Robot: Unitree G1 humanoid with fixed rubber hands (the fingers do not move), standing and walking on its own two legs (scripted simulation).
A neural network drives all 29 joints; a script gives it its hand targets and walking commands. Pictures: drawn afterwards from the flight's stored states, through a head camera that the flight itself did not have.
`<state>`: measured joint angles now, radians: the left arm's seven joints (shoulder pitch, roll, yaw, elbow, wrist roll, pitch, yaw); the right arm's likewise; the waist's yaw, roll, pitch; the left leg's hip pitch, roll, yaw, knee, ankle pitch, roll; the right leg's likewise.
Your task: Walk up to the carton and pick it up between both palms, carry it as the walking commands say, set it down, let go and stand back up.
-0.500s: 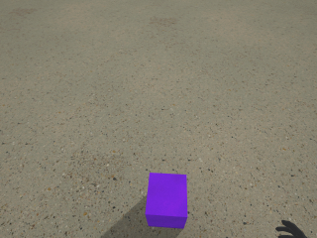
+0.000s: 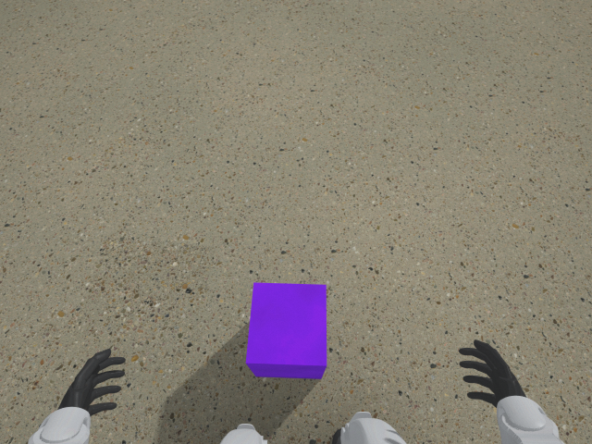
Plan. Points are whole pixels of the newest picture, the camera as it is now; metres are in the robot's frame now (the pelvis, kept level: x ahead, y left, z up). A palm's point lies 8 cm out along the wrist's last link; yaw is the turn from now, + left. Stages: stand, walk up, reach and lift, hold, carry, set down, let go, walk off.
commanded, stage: reach and lift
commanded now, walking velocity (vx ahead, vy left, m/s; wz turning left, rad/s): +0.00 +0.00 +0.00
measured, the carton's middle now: (289, 333) +0.41 +0.05 -0.62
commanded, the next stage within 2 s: none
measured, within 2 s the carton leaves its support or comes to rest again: neither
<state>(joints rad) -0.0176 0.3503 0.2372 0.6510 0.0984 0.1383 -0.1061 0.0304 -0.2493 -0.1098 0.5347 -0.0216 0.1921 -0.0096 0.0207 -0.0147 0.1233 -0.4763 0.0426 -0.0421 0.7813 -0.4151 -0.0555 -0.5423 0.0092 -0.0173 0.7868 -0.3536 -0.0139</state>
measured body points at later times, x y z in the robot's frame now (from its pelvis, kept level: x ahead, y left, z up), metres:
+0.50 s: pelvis -0.06 +0.03 -0.04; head +0.13 +0.03 +0.36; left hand +0.30 +0.29 -0.14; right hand +0.28 -0.22 -0.14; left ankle -0.01 +0.16 -0.71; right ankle +0.03 -0.11 -0.71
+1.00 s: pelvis -0.06 +0.02 -0.08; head +0.23 +0.02 +0.27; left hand +0.43 +0.24 -0.19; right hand +0.42 -0.17 -0.19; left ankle -0.01 +0.16 -0.71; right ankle +0.03 -0.11 -0.71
